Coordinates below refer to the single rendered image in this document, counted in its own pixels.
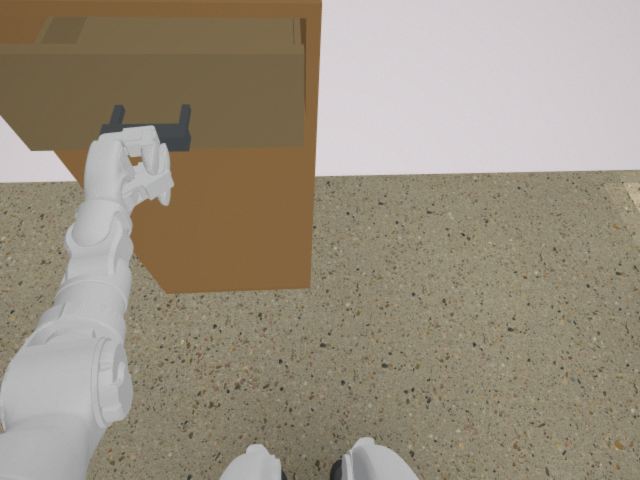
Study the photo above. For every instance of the robot left upper arm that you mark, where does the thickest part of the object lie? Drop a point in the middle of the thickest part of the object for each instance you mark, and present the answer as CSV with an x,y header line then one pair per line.
x,y
59,399

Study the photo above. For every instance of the drawer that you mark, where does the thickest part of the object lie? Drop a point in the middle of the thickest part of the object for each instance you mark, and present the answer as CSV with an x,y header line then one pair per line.
x,y
242,77

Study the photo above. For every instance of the right robot thigh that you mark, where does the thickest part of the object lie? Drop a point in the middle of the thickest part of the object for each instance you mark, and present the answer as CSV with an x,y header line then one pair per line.
x,y
375,462

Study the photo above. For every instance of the robot left hand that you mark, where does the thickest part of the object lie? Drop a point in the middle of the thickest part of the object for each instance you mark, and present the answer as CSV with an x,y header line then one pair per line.
x,y
108,168

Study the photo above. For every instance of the cabinet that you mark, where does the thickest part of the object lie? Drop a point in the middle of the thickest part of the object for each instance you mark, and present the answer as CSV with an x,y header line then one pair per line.
x,y
239,219

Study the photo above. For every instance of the robot left forearm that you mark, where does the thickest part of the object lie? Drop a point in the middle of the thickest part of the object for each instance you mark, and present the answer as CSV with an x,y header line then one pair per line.
x,y
93,296

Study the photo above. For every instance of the handle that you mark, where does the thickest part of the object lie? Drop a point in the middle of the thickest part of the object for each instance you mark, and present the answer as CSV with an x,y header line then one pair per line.
x,y
176,136

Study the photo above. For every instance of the left robot shin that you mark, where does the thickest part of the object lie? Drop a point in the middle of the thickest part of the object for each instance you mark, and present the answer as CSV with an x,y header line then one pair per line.
x,y
256,448

